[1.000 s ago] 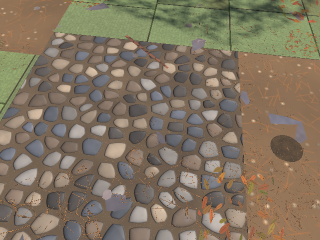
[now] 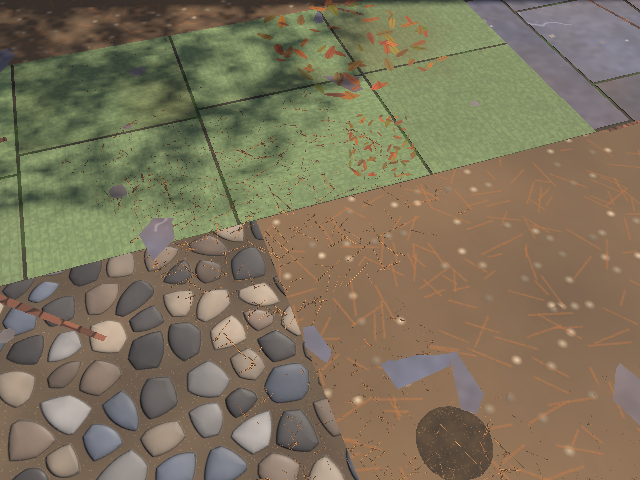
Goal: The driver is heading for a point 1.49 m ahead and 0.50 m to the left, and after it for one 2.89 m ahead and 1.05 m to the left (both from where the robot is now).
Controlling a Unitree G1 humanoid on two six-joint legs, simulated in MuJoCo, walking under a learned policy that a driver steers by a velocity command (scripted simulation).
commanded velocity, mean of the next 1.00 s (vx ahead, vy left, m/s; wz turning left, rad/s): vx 0.28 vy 0.00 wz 0.46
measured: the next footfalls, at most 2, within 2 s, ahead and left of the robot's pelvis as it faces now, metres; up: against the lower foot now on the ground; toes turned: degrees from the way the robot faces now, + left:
right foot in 0.38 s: +0.34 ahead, -0.08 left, +0.00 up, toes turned +18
left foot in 0.80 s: +0.22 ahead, +0.14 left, +0.00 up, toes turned +30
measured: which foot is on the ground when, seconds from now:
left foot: down 0.00-0.38, up 0.40-0.78, down 0.80-1.00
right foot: up 0.00-0.36, down 0.38-0.80, up 0.82-1.00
